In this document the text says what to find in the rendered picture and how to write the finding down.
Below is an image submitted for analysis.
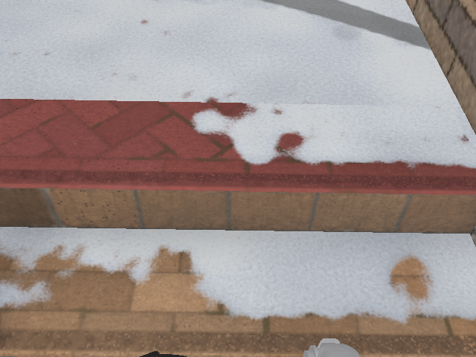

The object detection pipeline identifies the right robot shin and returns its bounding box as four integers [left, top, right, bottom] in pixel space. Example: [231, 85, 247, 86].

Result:
[317, 338, 340, 348]

